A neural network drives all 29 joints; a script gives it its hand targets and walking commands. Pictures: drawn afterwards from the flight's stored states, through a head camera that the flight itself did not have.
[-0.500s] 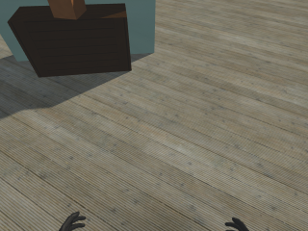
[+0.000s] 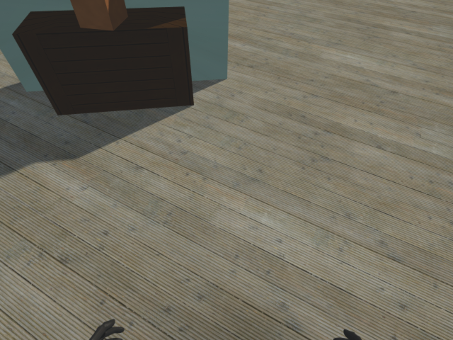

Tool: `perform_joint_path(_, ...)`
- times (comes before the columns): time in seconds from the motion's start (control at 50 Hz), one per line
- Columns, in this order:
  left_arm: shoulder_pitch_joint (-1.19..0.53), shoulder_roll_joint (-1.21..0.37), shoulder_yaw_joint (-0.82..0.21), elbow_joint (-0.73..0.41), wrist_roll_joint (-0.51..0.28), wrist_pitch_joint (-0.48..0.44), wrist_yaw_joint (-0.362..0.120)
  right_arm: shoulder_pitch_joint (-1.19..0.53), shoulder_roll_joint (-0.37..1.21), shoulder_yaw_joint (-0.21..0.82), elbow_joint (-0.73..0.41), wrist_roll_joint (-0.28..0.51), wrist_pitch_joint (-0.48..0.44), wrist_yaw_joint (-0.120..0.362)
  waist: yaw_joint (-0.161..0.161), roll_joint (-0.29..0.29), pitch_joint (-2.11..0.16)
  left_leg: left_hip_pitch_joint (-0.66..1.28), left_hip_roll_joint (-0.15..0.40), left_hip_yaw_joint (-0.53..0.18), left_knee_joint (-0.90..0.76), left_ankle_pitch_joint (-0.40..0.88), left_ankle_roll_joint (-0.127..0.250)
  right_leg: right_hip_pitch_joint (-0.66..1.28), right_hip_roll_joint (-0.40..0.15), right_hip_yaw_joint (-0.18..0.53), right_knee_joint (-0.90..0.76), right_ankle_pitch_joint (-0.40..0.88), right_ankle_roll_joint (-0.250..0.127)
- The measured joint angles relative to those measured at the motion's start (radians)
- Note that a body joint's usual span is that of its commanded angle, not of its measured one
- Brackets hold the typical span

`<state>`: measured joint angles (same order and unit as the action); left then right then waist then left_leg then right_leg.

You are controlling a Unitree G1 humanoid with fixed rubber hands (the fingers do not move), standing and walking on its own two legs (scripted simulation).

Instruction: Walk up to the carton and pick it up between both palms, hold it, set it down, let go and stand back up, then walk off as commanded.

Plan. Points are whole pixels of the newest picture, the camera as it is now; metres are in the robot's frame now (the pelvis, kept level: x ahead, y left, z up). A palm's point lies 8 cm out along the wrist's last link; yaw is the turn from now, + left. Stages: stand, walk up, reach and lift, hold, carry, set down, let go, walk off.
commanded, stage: stand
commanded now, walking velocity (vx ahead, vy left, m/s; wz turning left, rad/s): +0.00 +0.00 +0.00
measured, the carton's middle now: out of the picture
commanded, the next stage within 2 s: walk up in 0.20 s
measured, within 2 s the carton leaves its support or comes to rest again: neither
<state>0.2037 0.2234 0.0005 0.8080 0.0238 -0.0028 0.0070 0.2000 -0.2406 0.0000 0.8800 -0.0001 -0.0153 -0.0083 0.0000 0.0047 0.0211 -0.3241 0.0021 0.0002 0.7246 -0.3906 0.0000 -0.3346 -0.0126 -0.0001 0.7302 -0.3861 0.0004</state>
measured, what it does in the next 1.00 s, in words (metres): steps to the left: left foot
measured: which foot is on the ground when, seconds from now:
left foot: down 0.00-0.46, up 0.48-0.70, down 0.72-1.00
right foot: down 0.00-0.72, up 0.74-1.00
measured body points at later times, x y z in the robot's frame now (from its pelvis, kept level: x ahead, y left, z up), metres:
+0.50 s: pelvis -0.01 +0.01 +0.00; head -0.01 +0.00 +0.45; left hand +0.09 +0.26 -0.12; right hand +0.09 -0.26 -0.13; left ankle -0.01 +0.12 -0.70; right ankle +0.00 -0.12 -0.72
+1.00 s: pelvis +0.09 +0.13 +0.01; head +0.10 +0.14 +0.46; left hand +0.17 +0.43 -0.11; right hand +0.16 -0.19 -0.09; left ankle +0.09 +0.20 -0.72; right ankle +0.15 -0.02 -0.64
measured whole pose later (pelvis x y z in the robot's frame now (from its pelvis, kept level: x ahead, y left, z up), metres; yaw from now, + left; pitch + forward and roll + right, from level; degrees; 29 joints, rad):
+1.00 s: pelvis +0.09 +0.13 +0.01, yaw +4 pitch -1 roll +0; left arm 0.24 0.39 0.03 0.87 0.03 -0.07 -0.02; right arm 0.30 -0.37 -0.06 0.93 0.00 -0.05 0.06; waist -0.01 -0.05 0.03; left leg -0.26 -0.07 0.04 0.59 -0.32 0.07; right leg -0.60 -0.07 0.02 1.12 -0.35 0.00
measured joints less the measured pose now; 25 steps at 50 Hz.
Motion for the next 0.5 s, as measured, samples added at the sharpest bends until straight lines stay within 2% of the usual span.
perform_joint_path(0.4,0.000,0.000,0.000,0.052,-0.002,-0.001,0.001,0.000,-0.001,0.000,0.043,0.000,0.000,0.000,0.000,-0.004,0.000,0.001,0.000,0.000,-0.001,0.012,0.000,0.000,0.000,0.000,0.000,0.012,0.000)
perform_joint_path(0.46,0.010,0.007,0.000,0.061,-0.001,-0.018,-0.008,0.000,-0.016,0.000,0.044,0.000,0.000,0.035,0.000,0.001,0.000,0.000,0.000,0.000,0.027,-0.057,0.000,0.008,0.000,0.000,0.000,0.006,0.000)
perform_joint_path(0.5,0.021,0.016,0.001,0.063,0.002,-0.039,-0.011,0.000,-0.039,-0.002,0.044,0.000,0.001,0.055,0.001,0.010,0.001,-0.027,0.000,0.001,0.121,-0.085,0.000,0.019,-0.005,-0.004,0.000,0.000,0.000)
